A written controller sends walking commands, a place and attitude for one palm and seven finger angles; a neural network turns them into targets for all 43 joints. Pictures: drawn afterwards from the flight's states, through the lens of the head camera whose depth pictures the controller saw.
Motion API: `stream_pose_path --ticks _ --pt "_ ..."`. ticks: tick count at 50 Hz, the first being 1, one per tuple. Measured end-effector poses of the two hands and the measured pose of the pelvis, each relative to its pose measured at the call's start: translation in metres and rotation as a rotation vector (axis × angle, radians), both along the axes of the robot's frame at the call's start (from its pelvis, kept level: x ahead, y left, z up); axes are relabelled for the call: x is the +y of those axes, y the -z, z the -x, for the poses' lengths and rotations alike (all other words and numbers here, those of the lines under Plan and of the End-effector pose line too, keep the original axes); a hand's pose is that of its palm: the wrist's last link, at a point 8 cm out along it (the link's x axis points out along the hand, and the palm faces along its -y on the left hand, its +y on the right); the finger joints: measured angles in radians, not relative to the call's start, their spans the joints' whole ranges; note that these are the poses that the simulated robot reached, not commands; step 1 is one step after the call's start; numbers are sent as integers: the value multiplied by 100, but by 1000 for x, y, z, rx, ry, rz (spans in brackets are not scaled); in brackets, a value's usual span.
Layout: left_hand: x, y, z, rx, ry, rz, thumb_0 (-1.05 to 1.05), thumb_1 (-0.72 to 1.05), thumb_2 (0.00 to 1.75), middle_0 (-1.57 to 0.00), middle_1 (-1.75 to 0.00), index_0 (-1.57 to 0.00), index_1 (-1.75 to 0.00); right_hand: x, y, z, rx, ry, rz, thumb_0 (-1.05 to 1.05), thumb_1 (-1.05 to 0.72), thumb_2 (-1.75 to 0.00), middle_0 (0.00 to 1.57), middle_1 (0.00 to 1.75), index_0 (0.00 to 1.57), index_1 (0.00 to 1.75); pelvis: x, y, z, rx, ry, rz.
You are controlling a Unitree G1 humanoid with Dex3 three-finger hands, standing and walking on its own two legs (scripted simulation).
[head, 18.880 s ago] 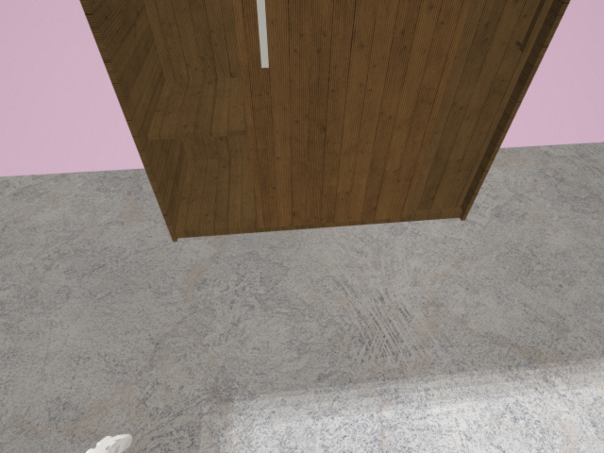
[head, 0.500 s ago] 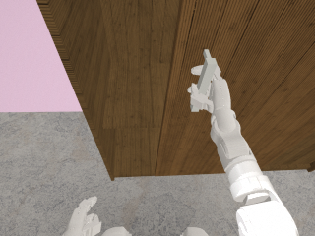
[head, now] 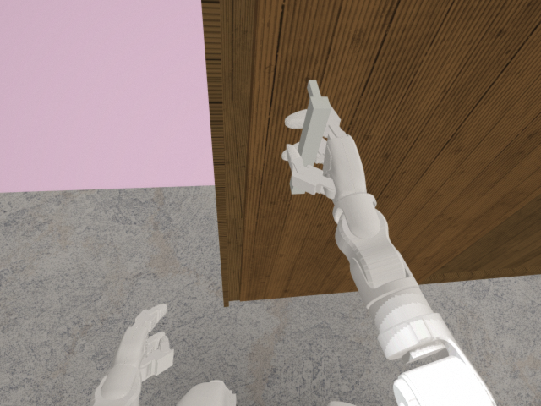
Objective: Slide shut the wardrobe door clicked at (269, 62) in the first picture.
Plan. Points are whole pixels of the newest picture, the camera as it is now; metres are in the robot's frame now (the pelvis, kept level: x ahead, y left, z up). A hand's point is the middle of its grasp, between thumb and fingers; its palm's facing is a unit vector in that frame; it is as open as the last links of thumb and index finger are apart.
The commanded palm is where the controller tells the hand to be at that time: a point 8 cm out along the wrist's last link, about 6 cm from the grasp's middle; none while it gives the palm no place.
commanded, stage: step sideways, sliding the door along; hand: right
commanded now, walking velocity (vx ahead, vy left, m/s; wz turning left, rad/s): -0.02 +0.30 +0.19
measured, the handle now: (304, 141) +0.45 -0.03 +0.13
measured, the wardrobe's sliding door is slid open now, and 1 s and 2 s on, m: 0.03 0.00 0.00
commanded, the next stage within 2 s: stop walking and hold the door there in 0.82 s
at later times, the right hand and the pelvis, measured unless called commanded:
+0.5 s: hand (260, 166) +0.40 +0.04 +0.13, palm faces +0.19 +0.96 -0.18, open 6.5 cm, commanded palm +0.36 +0.07 +0.13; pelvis -0.04 +0.19 -0.01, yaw +3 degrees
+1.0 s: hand (260, 164) +0.40 +0.04 +0.12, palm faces +0.43 +0.87 -0.25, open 7.1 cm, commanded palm +0.36 +0.02 +0.12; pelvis +0.07 +0.29 +0.00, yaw +2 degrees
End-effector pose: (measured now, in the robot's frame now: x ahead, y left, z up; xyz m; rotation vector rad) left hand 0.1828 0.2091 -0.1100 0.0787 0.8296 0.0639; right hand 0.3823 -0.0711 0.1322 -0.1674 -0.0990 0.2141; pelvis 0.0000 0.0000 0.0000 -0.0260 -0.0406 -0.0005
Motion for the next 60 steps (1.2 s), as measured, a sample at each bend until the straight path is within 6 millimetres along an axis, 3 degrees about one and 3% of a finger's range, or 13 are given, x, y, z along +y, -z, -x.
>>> stream_pose_path --ticks 4,11,18,22,26,30,34,38,43,47,51,55,60 --pt "29 3 8 24 -43 21 1 91 89 -20 -30 -20 -30 36 -1 4 3 -4 11 -2 -69 -76 44 138 23 140 31 -4 5 -11 1 23" --pt "83 -12 34 21 -65 -21 1 91 89 -20 -30 -20 -30 44 -2 11 46 139 -21 0 -75 -82 44 139 20 140 73 -18 23 18 -28 72" --pt "127 0 54 56 -2 -40 1 91 89 -20 -30 -19 -30 52 -2 16 45 250 -22 0 -78 -84 38 140 12 140 119 -2 44 -12 -3 42" --pt "152 13 63 114 39 -14 1 91 89 -20 -30 -20 -30 56 -3 18 67 328 -5 -1 -76 -83 38 140 12 140 154 1 42 -4 -35 -6" --pt "184 31 64 143 58 33 1 91 89 -20 -30 -20 -30 61 -2 18 32 444 5 -2 -72 -84 41 140 13 140 204 16 34 -8 -45 -38" --pt "228 36 62 192 38 -8 1 91 89 -21 -30 -20 -30 67 -3 21 46 546 1 -2 -71 -84 41 138 11 140 231 9 23 -6 24 -30" --pt "268 16 52 186 12 -109 2 91 89 -20 -30 -20 -30 70 -3 21 60 586 -25 -1 -71 -85 38 136 11 140 239 -7 9 39 36 -10" --pt "290 -5 27 135 13 -143 2 91 89 -20 -30 -19 -30 71 -2 21 37 587 -71 1 -72 -86 39 137 10 140 249 -13 -5 32 19 -25" --pt "292 -23 -17 28 61 -116 1 91 89 -20 -30 -19 -30 75 -1 21 24 634 -94 2 -73 -87 38 138 7 140 266 -18 -30 9 -11 -44" --pt "284 -20 -60 -83 104 -57 1 91 89 -20 -30 -19 -30 78 0 21 -13 684 -74 1 -70 -87 40 139 4 140 282 -5 -56 -28 -24 -37" --pt "290 -17 -94 -128 47 -33 1 91 89 -21 -30 -20 -30 66 0 21 -50 649 117 -7 -62 -85 42 140 12 140 292 2 -72 -11 -49 -17" --pt "302 -30 -99 -137 -7 -70 1 91 89 -21 -30 -20 -30 62 -4 21 -7 645 165 -10 -61 -81 44 140 24 140 285 -9 -76 19 -75 13" --pt "314 -41 -79 -123 -91 -146 1 91 89 -21 -30 -20 -30 58 -4 20 -25 597 160 -9 -60 -80 45 139 32 140 271 -8 -78 10 -97 3"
